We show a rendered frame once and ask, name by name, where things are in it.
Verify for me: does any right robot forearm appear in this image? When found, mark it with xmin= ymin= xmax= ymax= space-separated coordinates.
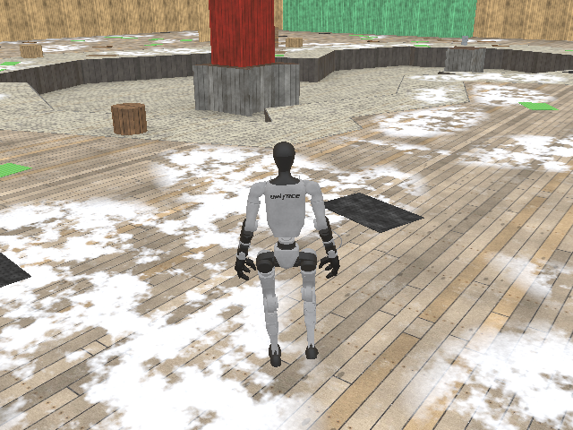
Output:
xmin=319 ymin=216 xmax=338 ymax=258

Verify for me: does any left robot forearm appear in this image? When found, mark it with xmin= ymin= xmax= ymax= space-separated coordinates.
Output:
xmin=236 ymin=219 xmax=253 ymax=260

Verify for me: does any right robot thigh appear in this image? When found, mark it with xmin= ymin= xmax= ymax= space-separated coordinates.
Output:
xmin=299 ymin=248 xmax=317 ymax=302

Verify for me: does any robot left upper arm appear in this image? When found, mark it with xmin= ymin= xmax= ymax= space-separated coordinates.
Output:
xmin=244 ymin=181 xmax=266 ymax=232

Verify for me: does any robot left hand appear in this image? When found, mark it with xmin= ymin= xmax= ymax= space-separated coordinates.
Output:
xmin=235 ymin=257 xmax=256 ymax=280

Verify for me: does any robot right upper arm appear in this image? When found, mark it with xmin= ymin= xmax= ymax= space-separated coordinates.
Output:
xmin=304 ymin=180 xmax=328 ymax=230

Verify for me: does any robot right hand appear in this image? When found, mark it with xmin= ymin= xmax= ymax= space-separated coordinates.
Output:
xmin=319 ymin=256 xmax=340 ymax=279

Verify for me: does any humanoid robot head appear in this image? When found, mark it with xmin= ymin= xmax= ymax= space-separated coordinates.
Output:
xmin=269 ymin=142 xmax=300 ymax=185

